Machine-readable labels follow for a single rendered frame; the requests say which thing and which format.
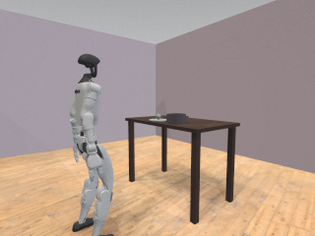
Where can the right robot upper arm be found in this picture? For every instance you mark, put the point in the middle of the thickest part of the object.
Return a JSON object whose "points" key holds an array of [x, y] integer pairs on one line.
{"points": [[92, 91]]}

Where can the robot left hand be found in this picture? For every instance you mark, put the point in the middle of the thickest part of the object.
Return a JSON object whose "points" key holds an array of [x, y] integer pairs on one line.
{"points": [[75, 151]]}

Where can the lid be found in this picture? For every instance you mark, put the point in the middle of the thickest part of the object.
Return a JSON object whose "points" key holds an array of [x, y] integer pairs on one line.
{"points": [[158, 120]]}

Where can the robot left forearm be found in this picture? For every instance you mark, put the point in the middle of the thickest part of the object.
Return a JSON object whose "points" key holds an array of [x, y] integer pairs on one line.
{"points": [[75, 129]]}

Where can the left robot upper arm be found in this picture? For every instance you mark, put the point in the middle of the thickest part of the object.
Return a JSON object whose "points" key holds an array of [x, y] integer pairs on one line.
{"points": [[72, 111]]}

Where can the robot right hand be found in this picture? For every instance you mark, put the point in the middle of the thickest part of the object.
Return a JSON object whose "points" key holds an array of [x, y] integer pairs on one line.
{"points": [[93, 162]]}

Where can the right robot thigh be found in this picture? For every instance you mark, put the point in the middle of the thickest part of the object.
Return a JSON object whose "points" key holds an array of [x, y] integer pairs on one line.
{"points": [[108, 175]]}

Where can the left robot foot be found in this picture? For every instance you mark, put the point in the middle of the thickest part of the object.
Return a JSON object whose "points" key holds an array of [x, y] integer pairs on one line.
{"points": [[77, 226]]}

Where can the pot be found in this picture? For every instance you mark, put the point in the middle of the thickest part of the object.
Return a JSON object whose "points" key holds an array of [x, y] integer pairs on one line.
{"points": [[176, 118]]}

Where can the robot right forearm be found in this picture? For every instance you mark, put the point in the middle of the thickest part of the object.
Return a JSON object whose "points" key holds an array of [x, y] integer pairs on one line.
{"points": [[88, 130]]}

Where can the table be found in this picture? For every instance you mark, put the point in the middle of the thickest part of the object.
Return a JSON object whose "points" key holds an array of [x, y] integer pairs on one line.
{"points": [[195, 126]]}

